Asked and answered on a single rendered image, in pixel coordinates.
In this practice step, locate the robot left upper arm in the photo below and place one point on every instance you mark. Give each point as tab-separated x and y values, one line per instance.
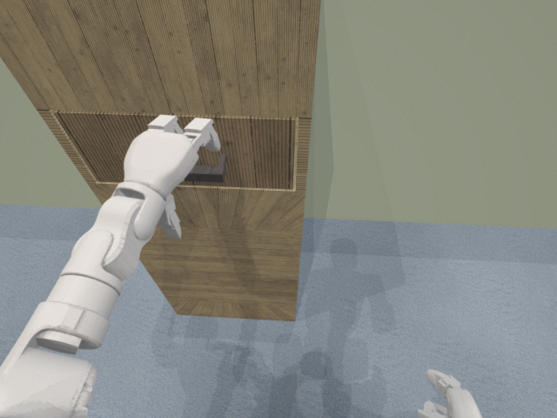
43	384

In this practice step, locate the robot right hand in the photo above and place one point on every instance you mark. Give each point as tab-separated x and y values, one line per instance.
459	402

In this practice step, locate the drawer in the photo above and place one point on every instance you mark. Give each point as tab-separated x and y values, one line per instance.
259	150

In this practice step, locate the robot left hand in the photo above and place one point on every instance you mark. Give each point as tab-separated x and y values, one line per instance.
164	155

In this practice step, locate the cabinet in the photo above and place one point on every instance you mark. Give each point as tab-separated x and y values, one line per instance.
239	251

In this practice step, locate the robot left forearm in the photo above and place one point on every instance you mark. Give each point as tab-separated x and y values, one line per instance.
75	315

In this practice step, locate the handle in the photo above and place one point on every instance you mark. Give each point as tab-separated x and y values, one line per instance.
206	173

